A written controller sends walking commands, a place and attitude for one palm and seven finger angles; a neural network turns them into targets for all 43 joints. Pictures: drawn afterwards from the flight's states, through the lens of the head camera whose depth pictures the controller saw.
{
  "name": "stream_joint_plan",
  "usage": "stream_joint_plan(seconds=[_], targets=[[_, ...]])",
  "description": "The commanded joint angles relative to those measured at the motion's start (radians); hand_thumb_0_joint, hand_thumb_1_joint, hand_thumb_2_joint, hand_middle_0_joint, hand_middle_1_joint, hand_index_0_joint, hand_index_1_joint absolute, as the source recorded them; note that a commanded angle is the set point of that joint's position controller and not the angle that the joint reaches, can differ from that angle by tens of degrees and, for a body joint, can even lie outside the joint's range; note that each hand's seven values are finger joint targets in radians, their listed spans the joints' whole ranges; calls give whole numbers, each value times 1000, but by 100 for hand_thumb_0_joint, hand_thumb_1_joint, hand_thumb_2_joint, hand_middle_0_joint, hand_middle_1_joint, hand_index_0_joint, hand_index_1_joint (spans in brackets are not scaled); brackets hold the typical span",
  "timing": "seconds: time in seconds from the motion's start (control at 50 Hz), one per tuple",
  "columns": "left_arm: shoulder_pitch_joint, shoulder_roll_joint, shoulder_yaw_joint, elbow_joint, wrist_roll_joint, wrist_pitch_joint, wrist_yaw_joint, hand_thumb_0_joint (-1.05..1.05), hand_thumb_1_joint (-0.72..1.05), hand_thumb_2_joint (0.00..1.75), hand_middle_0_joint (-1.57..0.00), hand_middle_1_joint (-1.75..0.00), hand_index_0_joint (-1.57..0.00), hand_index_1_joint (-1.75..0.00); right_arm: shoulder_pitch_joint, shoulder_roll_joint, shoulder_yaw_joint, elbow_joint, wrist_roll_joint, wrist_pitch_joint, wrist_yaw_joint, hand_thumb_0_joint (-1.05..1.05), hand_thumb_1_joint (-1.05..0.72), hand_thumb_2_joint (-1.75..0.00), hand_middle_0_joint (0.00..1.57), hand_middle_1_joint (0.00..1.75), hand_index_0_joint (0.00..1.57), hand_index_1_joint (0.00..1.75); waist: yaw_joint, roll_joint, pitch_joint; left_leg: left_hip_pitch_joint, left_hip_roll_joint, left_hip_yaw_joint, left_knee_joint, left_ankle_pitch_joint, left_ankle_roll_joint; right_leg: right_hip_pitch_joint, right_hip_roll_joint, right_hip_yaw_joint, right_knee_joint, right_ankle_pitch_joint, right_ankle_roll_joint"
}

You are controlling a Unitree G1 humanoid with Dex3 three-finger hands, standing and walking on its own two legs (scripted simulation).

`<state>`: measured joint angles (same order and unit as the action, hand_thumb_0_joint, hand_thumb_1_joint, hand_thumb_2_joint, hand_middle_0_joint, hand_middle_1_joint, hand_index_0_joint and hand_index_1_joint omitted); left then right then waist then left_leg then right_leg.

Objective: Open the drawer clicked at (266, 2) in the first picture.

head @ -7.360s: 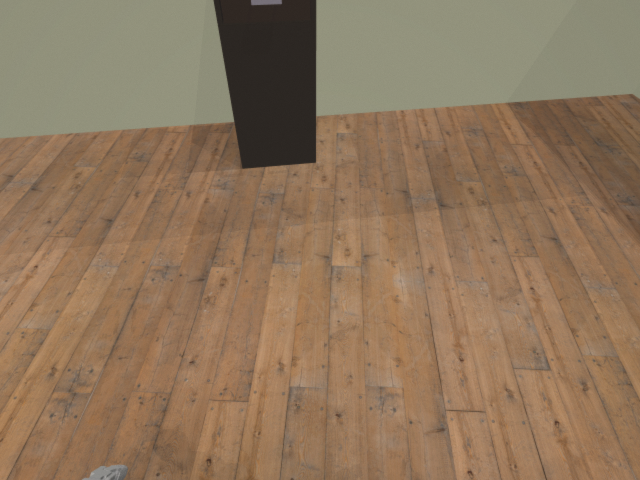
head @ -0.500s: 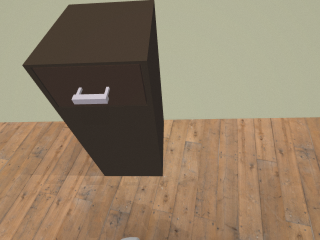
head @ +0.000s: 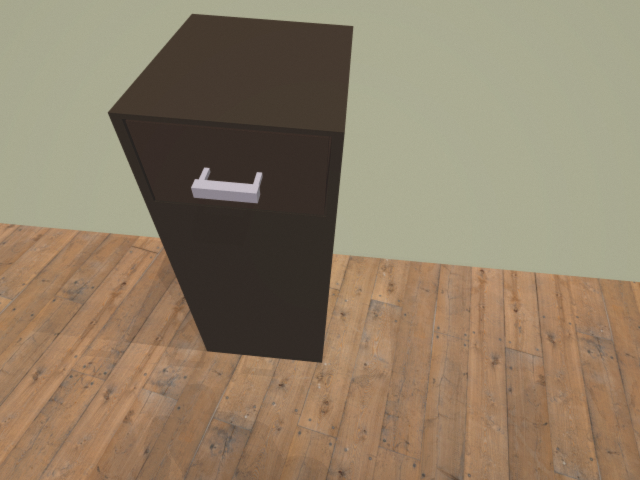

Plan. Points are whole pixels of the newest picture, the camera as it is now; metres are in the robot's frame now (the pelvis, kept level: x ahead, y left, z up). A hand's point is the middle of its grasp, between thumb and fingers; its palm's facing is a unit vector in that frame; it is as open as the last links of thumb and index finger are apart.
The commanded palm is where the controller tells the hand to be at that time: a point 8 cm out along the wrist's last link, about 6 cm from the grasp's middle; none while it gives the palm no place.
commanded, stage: come to a stop and stand still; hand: left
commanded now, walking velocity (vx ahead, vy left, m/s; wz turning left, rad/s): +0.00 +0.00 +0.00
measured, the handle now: (229, 183) +0.57 +0.22 +0.02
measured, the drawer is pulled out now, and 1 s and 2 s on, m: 0.00 0.00 0.00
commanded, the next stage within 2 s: look again from close up in 0.60 s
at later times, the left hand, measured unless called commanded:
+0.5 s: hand out of the picture +0.02 +0.17 -0.18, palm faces +0.03 -0.98 -0.18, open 7.4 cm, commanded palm none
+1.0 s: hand out of the picture +0.05 +0.19 -0.18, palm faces +0.01 -0.98 -0.21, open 7.4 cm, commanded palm none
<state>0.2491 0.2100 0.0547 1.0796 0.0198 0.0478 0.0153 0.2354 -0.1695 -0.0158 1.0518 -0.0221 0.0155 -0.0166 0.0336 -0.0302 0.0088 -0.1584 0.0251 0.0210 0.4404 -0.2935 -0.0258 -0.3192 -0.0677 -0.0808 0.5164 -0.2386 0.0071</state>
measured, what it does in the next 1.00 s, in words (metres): stands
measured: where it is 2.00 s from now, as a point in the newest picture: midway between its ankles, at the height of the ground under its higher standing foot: outside the picture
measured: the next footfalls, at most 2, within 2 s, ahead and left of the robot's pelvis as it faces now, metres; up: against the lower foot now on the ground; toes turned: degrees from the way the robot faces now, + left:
none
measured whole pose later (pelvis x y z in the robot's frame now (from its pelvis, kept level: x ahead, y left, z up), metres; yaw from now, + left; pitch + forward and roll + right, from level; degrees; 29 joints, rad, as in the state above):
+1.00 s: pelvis +0.03 +0.01 -0.01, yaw -1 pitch -1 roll +0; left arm 0.26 0.15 0.00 1.11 0.01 0.00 0.03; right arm 0.29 -0.17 0.01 1.06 -0.02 -0.02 -0.03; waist 0.00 0.03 0.02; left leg -0.11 0.03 0.05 0.51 -0.39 -0.01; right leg -0.24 -0.06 -0.05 0.55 -0.29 0.03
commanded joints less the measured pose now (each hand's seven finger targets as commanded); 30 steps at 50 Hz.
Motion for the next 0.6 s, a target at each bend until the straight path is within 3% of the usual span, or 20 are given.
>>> stream_joint_plan(seconds=[0.0, 0.04, 0.06, 0.1, 0.26, 0.44, 0.58], targets=[[39, 44, -17, -15, -1, -37, -3, 0, 90, 90, -20, -30, -20, -30, -13, -128, -14, -31, 9, -24, -20, 0, -90, -90, 20, 30, 20, 30, 9, 186, 65, -133, 130, -105, -206, 33, 79, 114, -9, 41, -60, 76, 5], [56, 58, -25, 9, -4, -45, 3, 0, 90, 90, -20, -30, -20, -30, 41, -110, -11, -4, 15, -32, -20, 0, -90, -90, 20, 30, 20, 30, -5, 131, 50, -89, 108, -82, -158, 144, 63, 154, -35, 65, -121, 147, 3], [54, 62, -24, 22, -6, -50, 5, 0, 90, 90, -20, -30, -20, -30, 54, -104, -10, 7, 14, -30, -20, 0, -90, -90, 20, 30, 20, 30, -11, 37, 31, -71, 96, -63, -125, 146, 49, 160, -36, 84, -127, 175, -4], [52, 58, -30, 30, -10, -54, 8, 0, 90, 90, -20, -30, -20, -30, 82, -100, -7, 24, 17, -31, -20, 0, -90, -90, 20, 30, 20, 30, -25, -18, 19, -37, 86, -46, -110, 151, 39, 150, -49, 93, -141, 182, -9], [70, 32, -33, 50, -12, -54, 17, 0, 90, 90, -20, -30, -20, -30, 113, -72, 3, 62, 16, -39, -24, 0, -90, -90, 20, 30, 20, 30, -21, 45, 43, -46, 91, -43, -129, 168, 37, 160, -42, 84, -138, 176, -11], [77, 17, -34, 54, -13, -57, 22, 0, 90, 90, -20, -30, -20, -30, 145, -50, 2, 81, 15, -41, -29, 0, -90, -90, 20, 30, 20, 30, -24, 48, 60, -31, 92, -30, -114, 222, 34, 166, -41, 78, -126, 227, -16], [77, 23, -31, 47, -14, -61, 24, 0, 90, 90, -20, -30, -20, -30, 155, -47, 1, 83, 14, -43, -31, 0, -90, -90, 20, 30, 20, 30, -26, 35, 32, -6, 92, -24, -100, 271, 34, 187, -43, 79, -115, 287, -21]])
